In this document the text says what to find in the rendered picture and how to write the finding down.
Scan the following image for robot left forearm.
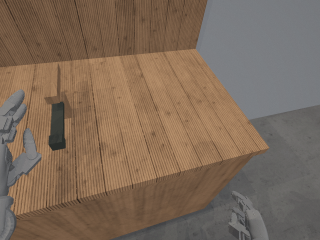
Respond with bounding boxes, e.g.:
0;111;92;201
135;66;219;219
0;195;17;240

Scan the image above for robot right hand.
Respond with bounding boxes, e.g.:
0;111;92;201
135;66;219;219
228;191;269;240

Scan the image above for tap lever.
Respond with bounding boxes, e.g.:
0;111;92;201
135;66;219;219
48;101;66;151

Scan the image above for counter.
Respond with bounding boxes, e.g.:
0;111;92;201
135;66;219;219
0;0;269;240

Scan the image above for robot left hand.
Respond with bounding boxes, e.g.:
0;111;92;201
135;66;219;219
0;89;42;197

